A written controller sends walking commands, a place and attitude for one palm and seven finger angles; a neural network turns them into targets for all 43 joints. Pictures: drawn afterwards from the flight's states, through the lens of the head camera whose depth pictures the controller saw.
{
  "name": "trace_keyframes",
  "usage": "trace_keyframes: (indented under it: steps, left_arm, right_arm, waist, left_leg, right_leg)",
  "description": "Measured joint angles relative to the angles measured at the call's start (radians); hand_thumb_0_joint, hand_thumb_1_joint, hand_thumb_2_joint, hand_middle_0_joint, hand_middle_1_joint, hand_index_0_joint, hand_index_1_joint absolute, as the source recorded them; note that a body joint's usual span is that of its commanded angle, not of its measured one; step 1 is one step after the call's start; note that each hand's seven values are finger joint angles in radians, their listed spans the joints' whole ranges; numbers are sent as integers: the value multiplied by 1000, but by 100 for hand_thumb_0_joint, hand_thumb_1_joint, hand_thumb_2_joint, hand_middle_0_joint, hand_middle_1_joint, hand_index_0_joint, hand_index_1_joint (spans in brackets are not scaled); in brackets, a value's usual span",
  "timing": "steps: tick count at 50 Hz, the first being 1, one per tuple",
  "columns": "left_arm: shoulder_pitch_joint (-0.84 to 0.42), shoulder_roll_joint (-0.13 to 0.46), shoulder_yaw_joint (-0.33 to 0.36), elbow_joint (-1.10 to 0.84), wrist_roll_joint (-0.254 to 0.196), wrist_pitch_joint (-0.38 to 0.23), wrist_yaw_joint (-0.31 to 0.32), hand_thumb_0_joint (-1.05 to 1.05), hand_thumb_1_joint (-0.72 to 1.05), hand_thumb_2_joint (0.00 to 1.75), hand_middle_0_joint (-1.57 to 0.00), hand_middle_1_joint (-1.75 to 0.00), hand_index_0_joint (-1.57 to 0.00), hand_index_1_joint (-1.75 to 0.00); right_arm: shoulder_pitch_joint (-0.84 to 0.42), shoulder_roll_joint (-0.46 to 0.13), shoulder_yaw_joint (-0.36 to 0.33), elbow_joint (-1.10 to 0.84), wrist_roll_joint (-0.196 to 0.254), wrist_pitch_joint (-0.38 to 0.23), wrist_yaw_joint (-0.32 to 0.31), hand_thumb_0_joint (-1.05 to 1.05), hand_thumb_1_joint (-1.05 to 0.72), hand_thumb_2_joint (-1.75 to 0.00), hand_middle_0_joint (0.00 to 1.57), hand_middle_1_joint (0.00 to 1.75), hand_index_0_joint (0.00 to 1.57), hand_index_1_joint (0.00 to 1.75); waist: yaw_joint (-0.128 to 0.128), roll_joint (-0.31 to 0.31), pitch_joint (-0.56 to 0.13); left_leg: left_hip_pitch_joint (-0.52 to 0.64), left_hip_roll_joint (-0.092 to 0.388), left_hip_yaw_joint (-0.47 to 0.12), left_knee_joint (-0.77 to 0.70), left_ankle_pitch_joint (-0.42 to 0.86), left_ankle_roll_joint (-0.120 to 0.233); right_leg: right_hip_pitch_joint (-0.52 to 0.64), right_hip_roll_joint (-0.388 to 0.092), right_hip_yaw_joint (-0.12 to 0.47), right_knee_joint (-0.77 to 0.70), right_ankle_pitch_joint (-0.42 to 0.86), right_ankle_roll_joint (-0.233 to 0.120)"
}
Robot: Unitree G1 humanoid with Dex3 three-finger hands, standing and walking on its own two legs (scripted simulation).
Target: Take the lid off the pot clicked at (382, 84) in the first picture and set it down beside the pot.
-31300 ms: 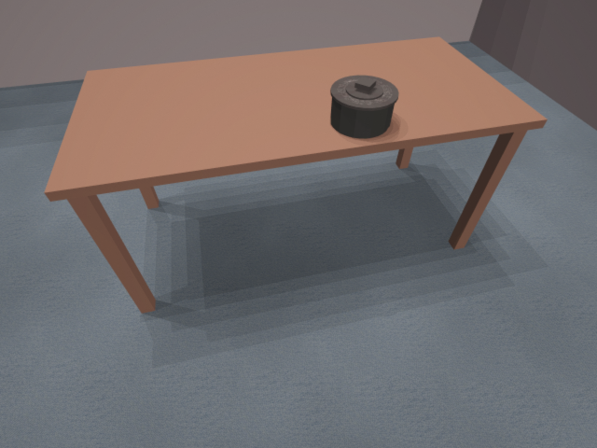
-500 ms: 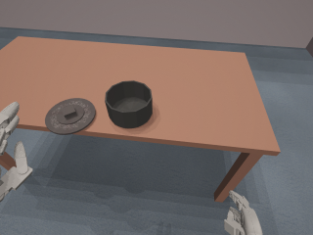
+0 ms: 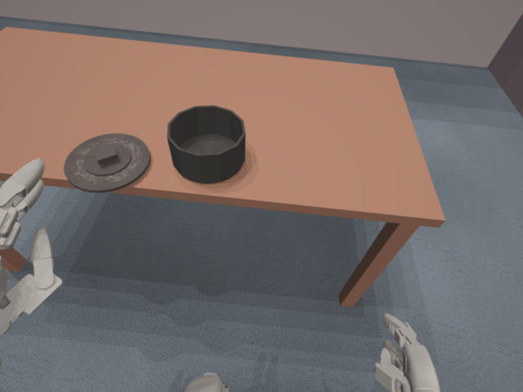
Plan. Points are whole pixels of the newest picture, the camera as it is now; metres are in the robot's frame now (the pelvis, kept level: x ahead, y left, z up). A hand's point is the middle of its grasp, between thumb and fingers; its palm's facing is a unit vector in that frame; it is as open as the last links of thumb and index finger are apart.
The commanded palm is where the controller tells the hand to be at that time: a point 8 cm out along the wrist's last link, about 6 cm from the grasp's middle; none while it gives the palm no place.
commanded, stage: step back with the hand held close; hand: left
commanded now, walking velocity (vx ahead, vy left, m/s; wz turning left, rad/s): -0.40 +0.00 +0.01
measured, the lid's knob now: (105, 153) +0.60 +0.39 -0.07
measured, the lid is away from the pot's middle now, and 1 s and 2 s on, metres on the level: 0.24 0.24 0.24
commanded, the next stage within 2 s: stop stepping back and stand still in 0.56 s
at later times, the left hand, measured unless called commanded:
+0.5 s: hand (12, 327) +0.15 +0.23 +0.19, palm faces +0.35 -0.85 -0.39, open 7.4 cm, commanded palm +0.08 +0.29 +0.19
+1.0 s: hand out of the picture +0.09 +0.22 +0.18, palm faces +0.31 -0.84 -0.46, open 7.4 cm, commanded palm +0.02 +0.26 +0.19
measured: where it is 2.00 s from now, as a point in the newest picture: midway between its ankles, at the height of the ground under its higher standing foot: outside the picture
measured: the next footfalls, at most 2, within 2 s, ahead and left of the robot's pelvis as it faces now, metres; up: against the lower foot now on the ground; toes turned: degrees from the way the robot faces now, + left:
left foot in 0.50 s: -0.04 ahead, +0.10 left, +0.00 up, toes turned -2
right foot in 0.72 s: -0.03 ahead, -0.14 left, +0.00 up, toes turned -2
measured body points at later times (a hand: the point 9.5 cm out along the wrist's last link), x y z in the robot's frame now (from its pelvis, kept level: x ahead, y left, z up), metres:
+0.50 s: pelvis -0.04 +0.00 +0.00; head -0.03 +0.03 +0.45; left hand +0.12 +0.27 +0.21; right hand +0.13 -0.24 -0.07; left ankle -0.03 +0.13 -0.73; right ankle +0.03 -0.13 -0.72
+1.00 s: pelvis -0.11 -0.01 +0.01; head -0.10 +0.00 +0.45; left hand +0.06 +0.26 +0.20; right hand +0.03 -0.28 -0.07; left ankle -0.08 +0.10 -0.72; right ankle -0.07 -0.14 -0.72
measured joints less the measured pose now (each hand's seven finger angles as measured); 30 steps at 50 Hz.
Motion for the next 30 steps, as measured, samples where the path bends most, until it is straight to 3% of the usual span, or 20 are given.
trace_keyframes:
  steps: [4, 8, 13, 16, 19, 21, 23, 25, 26, 28, 30]
  left_arm:
    - [29, 16, 3, -20, -1, 0, 9, 1, 88, 90, -22, -30, -22, -31]
    - [17, 32, 30, -39, -2, -10, 22, 1, 88, 90, -22, -30, -22, -31]
    - [-19, 37, 57, -3, -1, -19, 19, 1, 88, 90, -21, -30, -22, -31]
    - [-12, 35, 50, -1, -3, -16, 17, 1, 88, 90, -21, -30, -22, -31]
    - [-7, 12, 5, -13, 5, 5, 19, 1, 88, 90, -21, -30, -22, -31]
    - [-9, -2, -12, -18, 9, 15, 16, 1, 88, 90, -22, -30, -22, -31]
    - [-18, -6, -9, -22, 11, 8, 18, 1, 88, 90, -22, -30, -22, -31]
    - [-37, -5, 5, -33, 9, -9, 25, 1, 88, 90, -22, -30, -22, -31]
    - [-60, 8, 20, -27, 11, -17, 28, 1, 88, 90, -22, -30, -22, -31]
    - [-86, 29, 45, -3, 2, -25, 27, 1, 88, 90, -21, -30, -22, -31]
    - [-72, 27, 57, 3, -11, -11, 17, 1, 88, 90, -21, -30, -21, -31]
  right_arm:
    - [16, -4, -7, 0, -5, 2, -6, 2, -91, -90, 20, 30, 20, 30]
    - [23, -15, -8, 0, -6, -9, -14, 2, -91, -90, 20, 30, 20, 30]
    - [18, 2, -7, -2, 1, -29, -8, 2, -91, -90, 20, 30, 20, 30]
    - [19, 15, -4, 4, -1, -35, 5, 2, -91, -90, 20, 30, 20, 30]
    - [22, 14, -11, 43, -9, -15, 17, 2, -91, -90, 20, 30, 20, 30]
    - [31, 12, -9, 64, -11, 6, 16, 2, -91, -90, 20, 30, 20, 30]
    - [36, 5, 1, 62, -10, 11, 9, 2, -91, -90, 20, 30, 20, 30]
    - [35, -17, -2, 26, -11, -5, 1, 2, -91, -90, 20, 30, 20, 30]
    - [17, -9, -13, 25, -15, -12, -2, 2, -91, -90, 20, 30, 20, 30]
    - [-20, 22, -23, 40, -17, -22, 6, 2, -91, -90, 20, 30, 20, 30]
    - [-33, 45, -21, 42, -19, -35, 23, 2, -91, -90, 20, 30, 20, 30]
  waist:
    - [-6, -15, -15]
    - [-2, -11, -8]
    - [0, 4, 8]
    - [3, -13, 11]
    - [13, -42, -10]
    - [15, -70, -40]
    - [8, -88, -57]
    - [-16, -55, -51]
    - [-25, -62, -25]
    - [-8, -91, 21]
    - [-1, -88, 33]
  left_leg:
    - [-13, -8, -1, 11, -53, 0]
    - [-15, 0, -6, -14, 61, 4]
    - [-22, 16, -10, -6, 53, 0]
    - [-34, 6, -3, 36, -69, -10]
    - [-55, -35, -4, 246, -241, -23]
    - [-24, -51, 8, 324, -284, -21]
    - [59, -46, 11, 203, -266, -15]
    - [130, -7, -18, -11, -121, 11]
    - [107, -13, -23, 4, -72, 7]
    - [98, -16, -2, 26, -78, -17]
    - [97, 6, 9, 8, -79, -34]
  right_leg:
    - [-10, -7, -1, 0, 7, -1]
    - [-22, -2, -9, 16, 6, 1]
    - [-34, 15, -14, 51, -77, -11]
    - [-30, 1, -13, 27, 39, -22]
    - [-28, -26, 3, 23, 35, -21]
    - [-29, -47, 17, 0, 42, -13]
    - [-42, -59, 21, -15, 58, -1]
    - [-88, -48, -2, 28, 52, 9]
    - [-116, -48, 16, 91, -8, 10]
    - [-165, -23, 73, 251, -143, 5]
    - [-178, 5, 69, 334, -212, 8]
